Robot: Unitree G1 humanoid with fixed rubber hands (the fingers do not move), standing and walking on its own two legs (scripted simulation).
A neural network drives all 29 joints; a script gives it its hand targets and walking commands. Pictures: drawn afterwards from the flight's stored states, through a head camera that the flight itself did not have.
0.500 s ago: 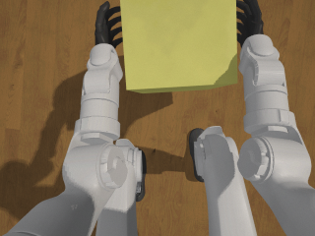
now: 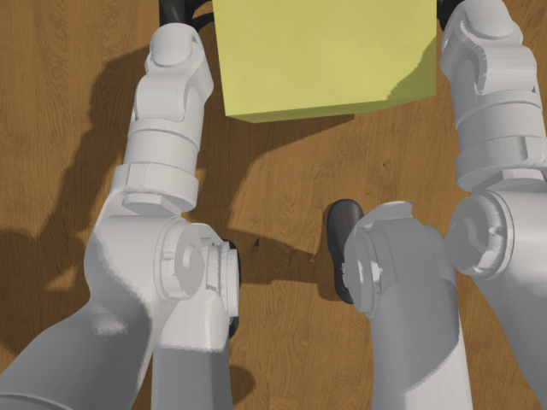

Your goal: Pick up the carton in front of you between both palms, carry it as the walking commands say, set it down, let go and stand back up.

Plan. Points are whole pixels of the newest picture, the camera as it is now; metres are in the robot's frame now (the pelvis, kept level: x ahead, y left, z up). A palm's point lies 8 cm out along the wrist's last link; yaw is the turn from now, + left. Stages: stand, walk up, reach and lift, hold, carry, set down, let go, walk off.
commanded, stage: set down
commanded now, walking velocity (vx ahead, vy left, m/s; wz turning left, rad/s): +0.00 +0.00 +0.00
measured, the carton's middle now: (314, 34) +0.53 -0.11 -0.23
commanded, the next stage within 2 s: none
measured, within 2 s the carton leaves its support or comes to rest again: rests again in 0.36 s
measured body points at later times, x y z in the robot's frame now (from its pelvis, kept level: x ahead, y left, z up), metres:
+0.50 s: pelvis -0.01 +0.00 -0.01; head +0.36 -0.04 +0.25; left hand +0.55 +0.05 -0.18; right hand +0.51 -0.26 -0.18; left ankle +0.09 +0.13 -0.35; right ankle +0.13 -0.13 -0.35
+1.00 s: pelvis -0.01 +0.00 -0.01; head +0.36 -0.04 +0.23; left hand +0.55 +0.06 -0.20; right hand +0.50 -0.27 -0.20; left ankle +0.09 +0.13 -0.35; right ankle +0.13 -0.13 -0.35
